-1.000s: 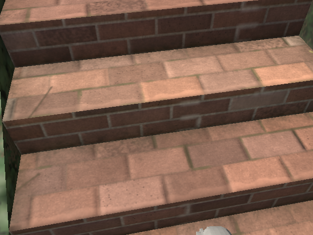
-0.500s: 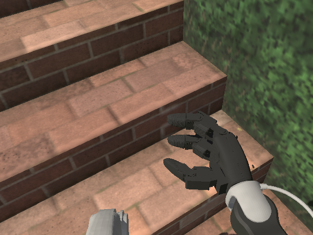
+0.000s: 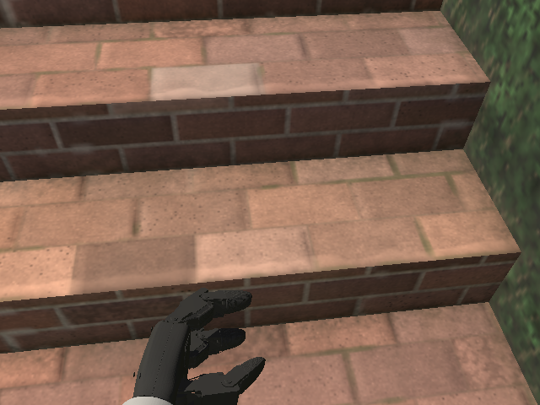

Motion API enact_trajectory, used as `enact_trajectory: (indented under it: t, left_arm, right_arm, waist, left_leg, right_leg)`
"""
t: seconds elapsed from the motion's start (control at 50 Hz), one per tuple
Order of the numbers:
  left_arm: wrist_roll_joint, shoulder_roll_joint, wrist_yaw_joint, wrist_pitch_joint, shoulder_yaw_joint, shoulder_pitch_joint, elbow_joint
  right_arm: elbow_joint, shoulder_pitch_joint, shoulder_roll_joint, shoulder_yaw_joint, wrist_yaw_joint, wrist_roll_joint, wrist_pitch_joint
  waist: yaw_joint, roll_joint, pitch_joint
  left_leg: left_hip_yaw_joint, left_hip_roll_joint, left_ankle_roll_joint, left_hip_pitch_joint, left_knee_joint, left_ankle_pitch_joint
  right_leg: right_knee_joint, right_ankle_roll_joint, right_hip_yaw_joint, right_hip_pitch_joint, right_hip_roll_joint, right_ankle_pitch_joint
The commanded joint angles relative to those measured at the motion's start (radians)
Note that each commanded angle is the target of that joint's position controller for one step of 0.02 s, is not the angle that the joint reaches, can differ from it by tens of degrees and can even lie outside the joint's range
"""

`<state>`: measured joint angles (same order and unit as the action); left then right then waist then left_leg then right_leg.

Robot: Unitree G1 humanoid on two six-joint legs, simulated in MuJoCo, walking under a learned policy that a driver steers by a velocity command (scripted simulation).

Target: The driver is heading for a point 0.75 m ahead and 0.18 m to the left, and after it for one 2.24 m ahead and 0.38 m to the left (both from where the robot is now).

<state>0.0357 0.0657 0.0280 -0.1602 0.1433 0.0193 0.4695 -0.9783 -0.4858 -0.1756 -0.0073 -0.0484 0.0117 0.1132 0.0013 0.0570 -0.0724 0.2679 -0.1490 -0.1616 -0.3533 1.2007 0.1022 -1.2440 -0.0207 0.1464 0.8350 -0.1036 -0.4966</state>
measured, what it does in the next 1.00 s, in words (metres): climbs, turning left: left foot 0.18 m higher, then right foot 0.18 m higher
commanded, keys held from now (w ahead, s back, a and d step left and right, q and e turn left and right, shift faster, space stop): w+q+shift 0.66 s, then w+e+shift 0.34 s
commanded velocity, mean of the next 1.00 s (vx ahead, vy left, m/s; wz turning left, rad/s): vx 0.88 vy -0.11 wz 0.64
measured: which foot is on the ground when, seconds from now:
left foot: up 0.00-0.30, down 0.32-0.74, up 0.76-1.00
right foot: down 0.00-0.32, up 0.34-0.72, down 0.74-1.00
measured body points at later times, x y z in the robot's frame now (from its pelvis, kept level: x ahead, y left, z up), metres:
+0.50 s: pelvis +0.37 +0.10 +0.26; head +0.36 +0.11 +0.71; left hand +0.53 +0.38 +0.24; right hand +0.44 -0.13 +0.13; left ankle +0.36 +0.14 -0.44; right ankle +0.37 -0.08 -0.15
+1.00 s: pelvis +0.71 +0.22 +0.48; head +0.72 +0.25 +0.93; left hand +0.46 +0.33 +0.34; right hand +1.05 +0.29 +0.51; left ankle +0.72 +0.35 +0.03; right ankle +0.71 +0.13 -0.26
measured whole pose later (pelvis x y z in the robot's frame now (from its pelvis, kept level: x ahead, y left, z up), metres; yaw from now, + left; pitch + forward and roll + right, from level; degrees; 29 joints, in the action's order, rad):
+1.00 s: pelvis +0.71 +0.22 +0.48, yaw +32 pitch +3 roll -1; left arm 0.01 0.24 -0.01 -0.01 -0.03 -0.63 0.96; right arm -0.45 0.16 -0.14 0.07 -0.01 0.05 0.12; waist -0.11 -0.05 -0.01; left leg -0.04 0.05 -0.03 -1.25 2.00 0.32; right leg -0.46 -0.11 -0.04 0.22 0.12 -0.30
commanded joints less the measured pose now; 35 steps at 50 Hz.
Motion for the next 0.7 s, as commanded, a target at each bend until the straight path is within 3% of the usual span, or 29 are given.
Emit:
enact_trajectory:
  t: [0.02, 0.04, 0.06, 0.08, 0.1, 0.14, 0.16, 0.2, 0.22, 0.24, 0.26, 0.28, 0.3, 0.32, 0.34, 0.36, 0.38, 0.4, 0.42, 0.46, 0.5, 0.54, 0.56, 0.58, 0.62, 0.64, 0.66, 0.68, 0.7]
  left_arm:
    - [-0.031, 0.188, 0.049, 0.032, -0.141, -0.448, 0.242]
    - [-0.012, 0.043, 0.04, 0.039, -0.109, -0.377, 0.321]
    - [-0.002, -0.055, 0.022, 0.05, -0.09, -0.31, 0.372]
    - [0.004, -0.05, 0.003, 0.06, -0.094, -0.245, 0.396]
    - [0.008, -0.018, -0.008, 0.068, -0.106, -0.169, 0.394]
    - [0.051, 0.117, -0.014, 0.071, -0.122, -0.083, 0.418]
    - [0.028, 0.123, -0.018, 0.073, -0.121, -0.129, 0.454]
    - [0.002, 0.209, -0.015, 0.084, -0.134, -0.177, 0.447]
    - [0.0, 0.256, -0.001, 0.085, -0.141, -0.242, 0.449]
    - [-0.019, 0.365, 0.02, 0.082, -0.162, -0.257, 0.447]
    - [-0.028, 0.399, 0.033, 0.061, -0.165, -0.36, 0.459]
    - [-0.017, 0.521, 0.029, 0.051, -0.186, -0.397, 0.443]
    - [-0.019, 0.62, 0.022, 0.07, -0.223, -0.291, 0.382]
    - [-0.052, 0.621, 0.022, 0.086, -0.241, -0.243, 0.314]
    - [-0.04, 0.446, 0.007, 0.062, -0.209, -0.229, 0.227]
    - [0.001, 0.328, -0.033, 0.021, -0.188, -0.182, 0.121]
    - [0.008, 0.279, -0.051, -0.012, -0.187, -0.116, 0.094]
    - [0.012, 0.201, -0.062, -0.031, -0.164, -0.078, 0.073]
    - [0.045, 0.133, -0.073, -0.039, -0.129, 0.02, 0.017]
    - [0.048, 0.011, -0.095, -0.043, -0.067, -0.014, -0.037]
    - [0.024, 0.016, -0.11, -0.037, -0.048, -0.056, -0.046]
    - [0.012, -0.011, -0.111, -0.014, -0.028, 0.076, -0.116]
    - [0.018, -0.044, -0.101, -0.009, -0.004, 0.145, -0.163]
    - [0.026, -0.06, -0.082, -0.009, 0.017, 0.204, -0.224]
    - [0.039, 0.005, -0.035, 0.0, 0.028, 0.331, -0.298]
    - [0.042, 0.029, -0.024, 0.0, -0.003, 0.261, -0.267]
    - [0.012, 0.116, 0.006, 0.029, -0.065, 0.202, -0.252]
    - [0.004, 0.199, 0.015, 0.046, -0.116, 0.067, -0.207]
    - [-0.014, 0.263, 0.008, 0.063, -0.141, -0.035, -0.146]
  right_arm:
    - [0.411, 0.521, -0.022, -0.008, -0.058, 0.005, 0.024]
    - [0.467, 0.514, 0.059, 0.027, -0.062, 0.007, -0.014]
    - [0.46, 0.417, 0.105, 0.046, -0.064, 0.0, -0.049]
    - [0.445, 0.299, 0.135, 0.064, -0.065, -0.034, -0.064]
    - [0.434, 0.222, 0.129, 0.068, -0.054, -0.065, -0.079]
    - [0.51, 0.372, 0.097, 0.079, -0.019, -0.051, -0.104]
    - [0.524, 0.407, 0.103, 0.084, 0.007, -0.06, -0.124]
    - [0.603, 0.483, 0.05, 0.094, 0.012, -0.06, -0.131]
    - [0.632, 0.562, 0.014, 0.093, 0.006, -0.048, -0.127]
    - [0.669, 0.551, 0.021, 0.105, -0.009, -0.038, -0.117]
    - [0.656, 0.564, -0.049, 0.083, -0.019, -0.039, -0.099]
    - [0.59, 0.385, -0.161, 0.01, -0.019, -0.031, -0.102]
    - [0.521, 0.155, -0.282, -0.058, -0.014, -0.032, -0.1]
    - [0.473, 0.069, -0.347, -0.09, -0.022, -0.025, -0.105]
    - [0.414, 0.078, -0.443, -0.11, -0.018, -0.014, -0.124]
    - [0.405, 0.147, -0.432, -0.104, 0.033, -0.004, -0.138]
    - [0.395, 0.124, -0.334, -0.071, 0.043, 0.0, -0.116]
    - [0.306, 0.01, -0.198, -0.037, 0.022, -0.002, -0.086]
    - [0.24, -0.028, -0.113, -0.017, 0.011, -0.019, -0.069]
    - [0.198, 0.027, -0.065, -0.01, 0.013, -0.002, -0.056]
    - [0.212, 0.096, -0.053, -0.004, 0.016, 0.007, -0.055]
    - [0.173, 0.091, 0.003, 0.024, 0.002, 0.014, -0.06]
    - [0.158, 0.073, -0.032, 0.024, 0.007, 0.016, -0.065]
    - [0.14, 0.07, -0.06, 0.015, 0.013, -0.013, -0.066]
    - [0.153, 0.066, -0.114, -0.008, 0.054, -0.06, -0.078]
    - [0.162, 0.076, -0.108, -0.012, 0.069, -0.075, -0.058]
    - [0.209, 0.015, -0.189, -0.044, 0.057, -0.048, -0.038]
    - [0.216, 0.06, -0.316, -0.091, 0.087, -0.057, -0.044]
    - [0.237, 0.1, -0.326, -0.112, 0.123, -0.061, -0.049]
  waist:
    - [-0.174, -0.263, -0.098]
    - [-0.065, -0.13, 0.057]
    - [0.035, -0.035, 0.118]
    - [0.116, -0.018, 0.146]
    - [0.181, -0.038, 0.194]
    - [0.194, -0.107, 0.22]
    - [0.177, -0.097, 0.258]
    - [0.183, -0.046, 0.25]
    - [0.135, -0.016, 0.216]
    - [0.178, -0.04, 0.114]
    - [0.157, -0.029, 0.025]
    - [0.231, -0.172, -0.181]
    - [0.332, -0.244, -0.294]
    - [0.331, -0.223, -0.326]
    - [0.181, 0.114, -0.246]
    - [0.062, 0.43, -0.365]
    - [0.066, 0.305, -0.277]
    - [0.065, 0.158, -0.101]
    - [0.049, 0.07, 0.075]
    - [-0.026, -0.025, 0.087]
    - [-0.078, -0.117, 0.075]
    - [-0.087, -0.122, 0.145]
    - [-0.064, -0.056, 0.166]
    - [-0.069, -0.071, 0.188]
    - [-0.042, -0.09, 0.174]
    - [-0.07, -0.06, 0.054]
    - [-0.04, -0.155, -0.01]
    - [-0.114, -0.016, -0.132]
    - [-0.115, 0.045, -0.185]
  left_leg:
    - [-0.069, 0.084, 0.007, -0.895, 1.088, 0.135]
    - [-0.104, 0.133, -0.022, -0.914, 1.14, 0.167]
    - [-0.079, 0.164, -0.044, -0.871, 1.219, 0.149]
    - [-0.062, 0.213, -0.048, -0.835, 1.099, 0.162]
    - [-0.052, 0.227, -0.028, -0.778, 0.934, 0.217]
    - [-0.221, 0.175, 0.016, -0.676, 1.007, 0.145]
    - [-0.224, 0.19, 0.017, -0.84, 1.106, 0.216]
    - [-0.24, 0.241, 0.002, -0.956, 0.801, 0.233]
    - [-0.289, 0.254, 0.009, -0.933, 0.675, 0.191]
    - [-0.341, 0.276, 0.004, -0.587, 0.416, 0.178]
    - [-0.435, 0.183, 0.011, -0.213, 0.225, 0.145]
    - [-0.55, 0.019, 0.045, 0.111, 0.349, 0.28]
    - [-0.508, -0.005, 0.027, 0.149, 0.226, 0.375]
    - [-0.355, -0.022, -0.01, 0.19, -0.118, 0.438]
    - [0.064, 0.1, -0.122, 0.323, -0.46, 0.296]
    - [0.798, 0.215, -0.209, 0.461, -0.948, 0.875]
    - [0.885, 0.276, -0.103, 0.405, -1.056, 0.916]
    - [0.804, 0.25, -0.042, 0.263, -1.004, 0.847]
    - [0.685, 0.19, -0.005, 0.152, -0.933, 0.661]
    - [0.364, 0.098, -0.006, 0.129, -0.754, 0.27]
    - [0.302, 0.098, -0.042, 0.108, -0.796, 0.206]
    - [0.223, 0.1, -0.065, -0.019, -0.866, 0.255]
    - [0.28, 0.145, -0.096, -0.044, -0.905, 0.267]
    - [0.263, 0.129, -0.077, -0.13, -0.955, 0.306]
    - [0.22, 0.149, -0.101, -0.428, -1.224, 0.206]
    - [0.162, 0.172, -0.11, -0.56, -1.222, -0.275]
    - [0.17, 0.231, 0.044, -0.358, -1.048, -1.464]
    - [0.173, 0.285, 0.087, -0.032, -0.872, -1.916]
    - [0.164, 0.286, 0.109, 0.2, -0.678, -2.207]
  right_leg:
    - [0.888, -0.307, -1.036, -0.866, -0.363, -0.364]
    - [0.814, -0.215, -0.768, -0.653, -0.329, -0.199]
    - [0.787, -0.124, -0.537, -0.475, -0.292, 0.02]
    - [0.816, -0.051, -0.336, -0.382, -0.267, 0.133]
    - [0.88, -0.016, -0.149, -0.29, -0.235, 0.224]
    - [1.046, -0.055, 0.043, -0.168, -0.211, 0.374]
    - [1.067, -0.041, 0.06, -0.276, -0.211, 0.399]
    - [1.1, -0.001, 0.175, -0.453, -0.141, 0.4]
    - [1.128, -0.017, 0.191, -0.528, -0.131, 0.411]
    - [1.243, -0.041, 0.247, -0.426, -0.132, 0.529]
    - [1.175, -0.089, 0.262, -0.37, -0.09, 0.971]
    - [1.009, -0.165, 0.188, -0.444, -0.172, 1.903]
    - [0.758, -0.157, 0.145, -0.691, -0.2, 2.219]
    - [0.472, -0.128, 0.086, -0.782, -0.181, 1.968]
    - [0.128, -0.038, -0.02, -0.521, -0.049, 0.876]
    - [-0.299, -0.038, -0.275, -0.153, 0.189, 0.398]
    - [-0.583, -0.07, -0.37, -0.05, 0.174, 0.386]
    - [-0.725, -0.095, -0.354, 0.06, 0.173, 0.378]
    - [-0.904, -0.108, -0.33, 0.196, 0.159, 0.294]
    - [-1.04, -0.123, -0.295, 0.34, 0.119, 0.228]
    - [-0.97, -0.102, -0.227, 0.404, 0.114, 0.229]
    - [-1.042, -0.07, -0.143, 0.467, 0.11, 0.073]
    - [-1.142, -0.043, -0.124, 0.547, 0.114, 0.025]
    - [-0.963, -0.036, -0.122, 0.511, 0.074, 0.054]
    - [-0.396, -0.012, 0.0, 0.038, 0.046, 0.144]
    - [-0.295, -0.018, 0.076, -0.426, 0.077, 0.251]
    - [-0.29, -0.035, 0.142, -0.523, 0.17, 0.23]
    - [-0.137, -0.011, 0.088, -0.476, 0.188, 0.179]
    - [0.049, -0.031, 0.01, -0.391, 0.184, 0.173]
